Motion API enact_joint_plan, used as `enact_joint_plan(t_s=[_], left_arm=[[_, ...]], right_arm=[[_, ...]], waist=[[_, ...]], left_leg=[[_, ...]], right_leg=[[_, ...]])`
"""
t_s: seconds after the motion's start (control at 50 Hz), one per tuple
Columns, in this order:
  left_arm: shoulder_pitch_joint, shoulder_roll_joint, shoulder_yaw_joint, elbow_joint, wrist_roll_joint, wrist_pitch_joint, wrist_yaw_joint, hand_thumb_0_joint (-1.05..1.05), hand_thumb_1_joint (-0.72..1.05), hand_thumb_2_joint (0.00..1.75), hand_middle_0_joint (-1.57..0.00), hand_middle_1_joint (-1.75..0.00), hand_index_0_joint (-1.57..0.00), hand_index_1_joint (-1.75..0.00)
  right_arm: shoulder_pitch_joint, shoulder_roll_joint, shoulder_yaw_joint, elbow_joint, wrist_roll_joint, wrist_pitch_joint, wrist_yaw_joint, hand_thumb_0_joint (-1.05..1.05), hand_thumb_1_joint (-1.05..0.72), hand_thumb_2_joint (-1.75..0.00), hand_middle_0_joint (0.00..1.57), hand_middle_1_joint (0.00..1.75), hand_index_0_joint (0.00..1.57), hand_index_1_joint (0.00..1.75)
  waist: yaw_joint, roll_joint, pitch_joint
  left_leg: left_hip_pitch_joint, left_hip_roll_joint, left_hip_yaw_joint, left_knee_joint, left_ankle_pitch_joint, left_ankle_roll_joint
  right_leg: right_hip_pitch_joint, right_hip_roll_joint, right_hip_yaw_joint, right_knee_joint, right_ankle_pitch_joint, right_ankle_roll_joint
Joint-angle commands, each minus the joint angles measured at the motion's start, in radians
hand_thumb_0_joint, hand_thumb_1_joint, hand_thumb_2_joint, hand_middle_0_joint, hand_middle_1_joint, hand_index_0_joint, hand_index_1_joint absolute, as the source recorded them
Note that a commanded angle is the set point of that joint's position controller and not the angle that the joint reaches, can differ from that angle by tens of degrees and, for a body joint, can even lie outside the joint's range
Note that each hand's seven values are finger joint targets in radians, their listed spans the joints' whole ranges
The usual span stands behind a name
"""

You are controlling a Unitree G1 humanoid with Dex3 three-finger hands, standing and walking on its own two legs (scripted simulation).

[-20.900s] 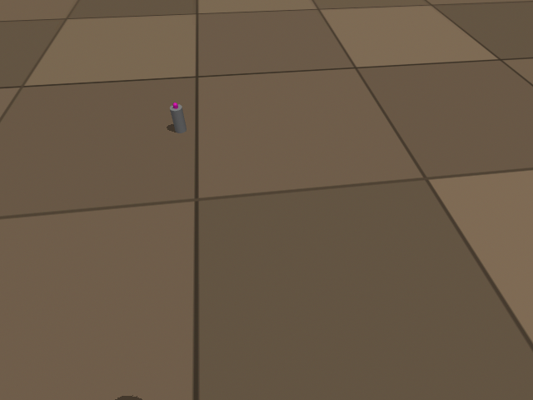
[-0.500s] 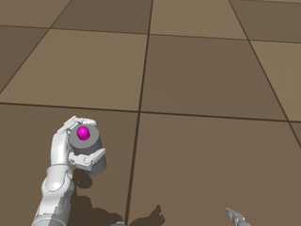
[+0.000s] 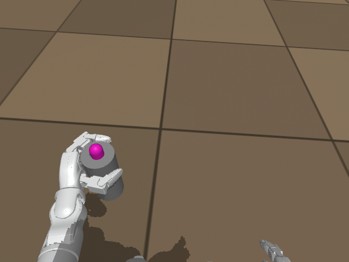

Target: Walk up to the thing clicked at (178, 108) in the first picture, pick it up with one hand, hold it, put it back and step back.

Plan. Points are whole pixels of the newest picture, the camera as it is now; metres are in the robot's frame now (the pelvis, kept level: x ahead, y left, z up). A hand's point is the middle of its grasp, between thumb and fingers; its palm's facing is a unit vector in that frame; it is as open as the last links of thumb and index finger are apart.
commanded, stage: hold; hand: left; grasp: from the side
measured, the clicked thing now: (103, 170) +0.33 +0.18 +0.01
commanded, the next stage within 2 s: crouch in 0.10 s
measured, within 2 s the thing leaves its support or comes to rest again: neither
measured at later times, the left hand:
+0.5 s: hand (105, 171) +0.33 +0.18 +0.00, palm faces +0.15 -0.99 +0.01, open 9.8 cm
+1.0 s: hand (115, 195) +0.37 +0.20 -0.25, palm faces +0.16 -0.99 -0.03, open 9.7 cm
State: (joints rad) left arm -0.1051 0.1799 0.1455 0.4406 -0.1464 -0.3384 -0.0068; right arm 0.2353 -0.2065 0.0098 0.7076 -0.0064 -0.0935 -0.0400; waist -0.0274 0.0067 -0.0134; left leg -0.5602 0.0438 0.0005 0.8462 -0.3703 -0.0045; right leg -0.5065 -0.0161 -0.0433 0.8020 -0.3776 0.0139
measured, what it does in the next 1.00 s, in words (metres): lowers itself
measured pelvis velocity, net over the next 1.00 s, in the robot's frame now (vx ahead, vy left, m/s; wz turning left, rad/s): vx -0.03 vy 0.00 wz -0.05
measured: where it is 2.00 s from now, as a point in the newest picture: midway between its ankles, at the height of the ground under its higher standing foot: outside the picture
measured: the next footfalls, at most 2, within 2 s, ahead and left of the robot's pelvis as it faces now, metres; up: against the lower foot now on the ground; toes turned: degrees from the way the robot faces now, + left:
none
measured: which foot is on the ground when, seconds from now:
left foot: down 0.00-1.00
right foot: down 0.00-1.00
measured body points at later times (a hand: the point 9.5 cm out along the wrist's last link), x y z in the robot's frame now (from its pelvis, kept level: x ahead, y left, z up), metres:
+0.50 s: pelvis -0.01 +0.00 -0.02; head +0.05 +0.02 +0.43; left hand +0.32 +0.23 +0.00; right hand +0.12 -0.24 -0.12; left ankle +0.04 +0.12 -0.70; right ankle +0.02 -0.13 -0.70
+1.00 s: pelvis -0.03 +0.00 -0.21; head +0.15 +0.02 +0.20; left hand +0.35 +0.25 -0.24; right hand +0.08 -0.27 -0.34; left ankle +0.04 +0.12 -0.70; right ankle +0.02 -0.13 -0.70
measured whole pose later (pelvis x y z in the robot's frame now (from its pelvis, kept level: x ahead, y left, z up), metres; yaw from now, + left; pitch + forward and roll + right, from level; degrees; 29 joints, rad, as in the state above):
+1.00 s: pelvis -0.03 +0.00 -0.21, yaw -3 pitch +32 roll -4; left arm -0.43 0.29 0.35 0.91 -0.17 -0.74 -0.13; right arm 0.12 -0.25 -0.01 0.76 -0.07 -0.08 0.05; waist -0.07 0.01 -0.18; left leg -1.70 0.06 -0.06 1.78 -0.65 -0.01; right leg -1.63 -0.01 -0.06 1.74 -0.67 0.00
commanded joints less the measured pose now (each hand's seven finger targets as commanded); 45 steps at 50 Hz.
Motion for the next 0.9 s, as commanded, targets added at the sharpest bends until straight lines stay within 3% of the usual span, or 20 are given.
enact_joint_plan(t_s=[0.0, 0.12, 0.14, 0.16, 0.18, 0.26, 0.42, 0.44, 0.46, 0.48, 0.54, 0.62, 0.64, 0.66, 0.7, 0.74, 0.76, 0.8, 0.82, 0.88], left_arm=[[-0.401, 0.151, 0.038, -0.46, -0.031, -0.15, -0.006, 0.0, 0.22, 1.19, -1.21, -1.36, -1.23, -1.36], [-0.407, 0.151, 0.073, -0.357, -0.046, -0.132, 0.005, 0.0, 0.19, 1.21, -1.21, -1.36, -1.22, -1.36], [-0.474, 0.135, 0.05, -0.414, -0.051, -0.142, 0.002, 0.0, 0.2, 1.2, -1.2, -1.36, -1.22, -1.36], [-0.447, 0.154, 0.064, -0.398, -0.048, -0.141, 0.002, 0.0, 0.19, 1.21, -1.2, -1.36, -1.21, -1.36], [-0.451, 0.125, 0.027, -0.39, -0.042, -0.137, -0.002, 0.0, 0.2, 1.26, -1.25, -1.4, -1.25, -1.41], [-0.426, 0.133, 0.014, -0.322, -0.017, -0.14, -0.01, 0.0, 0.26, 1.18, -1.24, -1.33, -1.25, -1.33], [-0.413, 0.141, 0.109, -0.082, -0.031, -0.223, -0.027, 0.0, 0.29, 1.23, -1.26, -1.38, -1.27, -1.37], [-0.422, 0.135, 0.098, -0.065, -0.025, -0.245, -0.032, 0.0, 0.29, 1.23, -1.26, -1.37, -1.27, -1.37], [-0.441, 0.159, 0.131, -0.064, -0.025, -0.276, -0.034, 0.0, 0.29, 1.24, -1.27, -1.39, -1.28, -1.38], [-0.463, 0.15, 0.109, -0.054, -0.017, -0.302, -0.042, 0.0, 0.3, 1.24, -1.26, -1.39, -1.28, -1.38], [-0.531, 0.199, 0.148, -0.049, -0.024, -0.386, -0.055, 0.0, 0.23, 1.23, -1.25, -1.37, -1.26, -1.37], [-0.598, 0.202, 0.124, 0.045, -0.034, -0.467, -0.087, 0.0, 0.15, 1.16, -1.21, -1.31, -1.21, -1.31], [-0.64, 0.241, 0.147, 0.031, -0.036, -0.491, -0.096, 0.0, 0.15, 1.15, -1.2, -1.29, -1.2, -1.3], [-0.657, 0.244, 0.136, 0.041, -0.036, -0.501, -0.105, 0.0, 0.13, 1.13, -1.19, -1.27, -1.19, -1.28], [-0.687, 0.298, 0.172, 0.053, -0.037, -0.515, -0.111, 0.0, 0.16, 1.12, -1.18, -1.25, -1.18, -1.27], [-0.661, 0.271, 0.166, 0.079, -0.05, -0.526, -0.117, 0.0, 0.14, 1.1, -1.17, -1.23, -1.17, -1.24], [-0.654, 0.307, 0.215, 0.06, -0.06, -0.528, -0.112, 0.0, 0.15, 1.12, -1.17, -1.24, -1.17, -1.25], [-0.637, 0.328, 0.25, 0.067, -0.067, -0.527, -0.104, 0.0, 0.17, 1.15, -1.19, -1.26, -1.19, -1.28], [-0.615, 0.285, 0.214, 0.12, -0.067, -0.522, -0.111, 0.0, 0.17, 1.17, -1.2, -1.28, -1.19, -1.29], [-0.614, 0.305, 0.237, 0.133, -0.057, -0.528, -0.12, 0.0, 0.19, 1.22, -1.23, -1.31, -1.22, -1.33]], right_arm=[[-0.018, -0.128, -0.044, -0.127, -0.001, -0.043, -0.008, 0.0, -0.92, -0.91, 0.2, 0.3, 0.2, 0.3], [-0.02, -0.136, -0.043, -0.103, 0.003, -0.046, -0.019, 0.0, -0.92, -0.91, 0.2, 0.3, 0.2, 0.3], [-0.03, -0.13, -0.036, -0.117, 0.004, -0.052, -0.018, 0.0, -0.92, -0.91, 0.2, 0.3, 0.2, 0.3], [-0.017, -0.13, -0.038, -0.104, 0.002, -0.052, -0.021, 0.0, -0.92, -0.91, 0.2, 0.3, 0.2, 0.3], [-0.024, -0.131, -0.04, -0.111, 0.002, -0.053, -0.021, 0.0, -0.92, -0.91, 0.2, 0.3, 0.2, 0.3], [-0.034, -0.135, -0.045, -0.105, 0.002, -0.058, -0.015, 0.0, -0.88, -0.9, 0.2, 0.3, 0.2, 0.3], [-0.04, -0.146, -0.066, -0.096, -0.011, -0.059, 0.019, 0.0, -0.87, -0.9, 0.2, 0.3, 0.2, 0.3], [-0.031, -0.147, -0.069, -0.089, -0.013, -0.056, 0.026, 0.0, -0.87, -0.9, 0.2, 0.3, 0.2, 0.3], [-0.045, -0.148, -0.07, -0.097, -0.015, -0.056, 0.031, 0.0, -0.87, -0.9, 0.2, 0.3, 0.2, 0.3], [-0.046, -0.148, -0.072, -0.1, -0.021, -0.055, 0.035, 0.0, -0.87, -0.9, 0.2, 0.3, 0.2, 0.3], [-0.026, -0.16, -0.079, -0.095, -0.027, -0.056, 0.046, 0.0, -0.89, -0.9, 0.2, 0.3, 0.2, 0.3], [-0.014, -0.187, -0.088, -0.069, -0.04, -0.061, 0.051, 0.0, -0.91, -0.91, 0.2, 0.3, 0.2, 0.3], [-0.006, -0.189, -0.085, -0.065, -0.045, -0.061, 0.051, 0.0, -0.91, -0.91, 0.2, 0.3, 0.2, 0.3], [-0.011, -0.193, -0.082, -0.068, -0.047, -0.059, 0.053, 0.0, -0.91, -0.91, 0.2, 0.3, 0.2, 0.3], [-0.01, -0.206, -0.085, -0.065, -0.05, -0.051, 0.049, 0.0, -0.9, -0.91, 0.2, 0.3, 0.2, 0.3], [-0.006, -0.213, -0.083, -0.061, -0.053, -0.045, 0.056, 0.0, -0.9, -0.91, 0.2, 0.3, 0.2, 0.3], [-0.009, -0.218, -0.085, -0.059, -0.054, -0.039, 0.058, 0.0, -0.91, -0.91, 0.2, 0.3, 0.2, 0.3], [-0.005, -0.224, -0.087, -0.054, -0.054, -0.028, 0.063, 0.0, -0.92, -0.91, 0.2, 0.3, 0.2, 0.3], [-0.007, -0.225, -0.083, -0.053, -0.056, -0.024, 0.066, 0.0, -0.93, -0.92, 0.2, 0.3, 0.2, 0.3], [0.001, -0.231, -0.09, -0.026, -0.063, -0.013, 0.073, 0.0, -0.93, -0.92, 0.2, 0.3, 0.2, 0.3]], waist=[[0.003, 0.104, -0.384], [-0.013, 0.049, -0.302], [-0.021, 0.051, -0.297], [-0.013, 0.055, -0.334], [-0.024, 0.043, -0.304], [-0.02, 0.062, -0.28], [-0.006, -0.01, -0.258], [-0.006, 0.016, -0.27], [0.001, 0.033, -0.289], [-0.011, 0.054, -0.321], [-0.023, 0.084, -0.441], [-0.057, 0.097, -0.557], [-0.056, 0.127, -0.606], [-0.058, 0.151, -0.643], [-0.048, 0.153, -0.669], [-0.046, 0.173, -0.707], [-0.018, 0.189, -0.737], [-0.003, 0.182, -0.805], [-0.024, 0.173, -0.798], [-0.026, 0.158, -0.831]], left_leg=[[0.227, -0.033, -0.013, -0.129, 0.193, -0.002], [0.187, -0.025, -0.02, -0.143, 0.118, 0.005], [0.187, -0.026, -0.017, -0.145, 0.113, 0.006], [0.201, -0.03, -0.014, -0.133, 0.144, 0.007], [0.194, -0.029, -0.017, -0.14, 0.136, 0.007], [0.191, -0.031, -0.014, -0.143, 0.104, 0.005], [-0.004, -0.031, -0.023, -0.03, 0.062, 0.014], [-0.021, -0.03, -0.023, -0.012, 0.047, 0.01], [-0.042, -0.033, -0.021, 0.015, 0.031, 0.008], [-0.054, -0.032, -0.029, 0.039, 0.02, 0.005], [-0.126, -0.035, -0.033, 0.155, 0.002, 0.008], [-0.276, -0.03, -0.05, 0.339, -0.035, 0.018], [-0.296, -0.029, -0.059, 0.376, -0.009, 0.016], [-0.319, -0.029, -0.067, 0.406, -0.015, 0.012], [-0.385, -0.028, -0.062, 0.468, -0.028, 0.014], [-0.398, -0.026, -0.076, 0.499, 0.011, 0.004], [-0.416, -0.029, -0.07, 0.533, 0.037, 0.005], [-0.445, -0.031, -0.065, 0.594, 0.105, 0.009], [-0.476, -0.032, -0.069, 0.617, 0.118, 0.011], [-0.54, -0.028, -0.068, 0.709, 0.156, 0.018]], right_leg=[[0.108, 0.03, -0.008, -0.099, 0.227, -0.03], [0.055, 0.033, -0.008, -0.114, 0.166, -0.027], [0.059, 0.03, -0.006, -0.118, 0.167, -0.026], [0.073, 0.027, -0.002, -0.117, 0.196, -0.025], [0.065, 0.028, -0.007, -0.114, 0.189, -0.024], [0.037, 0.025, -0.005, -0.114, 0.156, -0.028], [-0.084, 0.025, -0.01, -0.006, 0.118, -0.029], [-0.12, 0.025, -0.009, 0.024, 0.102, -0.034], [-0.151, 0.022, -0.004, 0.051, 0.087, -0.035], [-0.19, 0.025, -0.006, 0.082, 0.075, -0.036], [-0.305, 0.027, -0.001, 0.192, 0.054, -0.041], [-0.522, 0.036, 0.003, 0.357, 0.001, -0.046], [-0.562, 0.037, -0.002, 0.401, 0.012, -0.049], [-0.609, 0.038, -0.005, 0.44, -0.002, -0.053], [-0.648, 0.037, 0.017, 0.477, -0.019, -0.051], [-0.708, 0.042, -0.002, 0.545, -0.01, -0.058], [-0.72, 0.04, 0.009, 0.565, 0.003, -0.057], [-0.733, 0.044, 0.008, 0.619, 0.059, -0.056], [-0.759, 0.042, 0.005, 0.643, 0.069, -0.056], [-0.823, 0.045, 0.008, 0.712, 0.103, -0.053]])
